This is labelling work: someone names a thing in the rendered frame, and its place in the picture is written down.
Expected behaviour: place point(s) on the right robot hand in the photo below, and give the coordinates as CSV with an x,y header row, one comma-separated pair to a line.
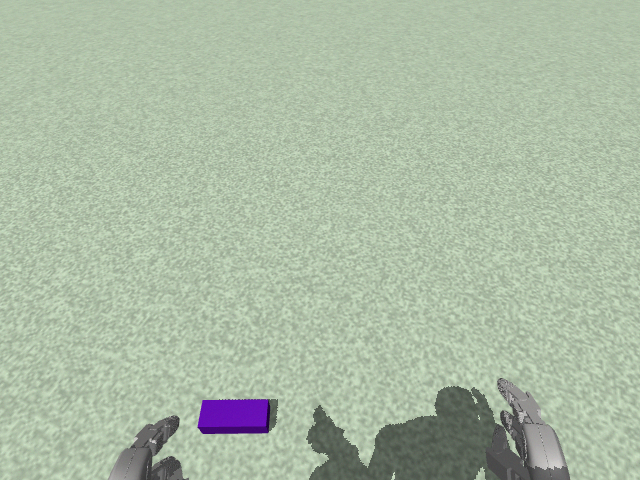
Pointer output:
x,y
537,443

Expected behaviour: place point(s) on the left robot hand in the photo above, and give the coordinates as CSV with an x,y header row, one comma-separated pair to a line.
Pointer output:
x,y
135,463

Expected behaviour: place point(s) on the carton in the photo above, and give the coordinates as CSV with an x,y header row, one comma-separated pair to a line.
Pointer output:
x,y
234,416

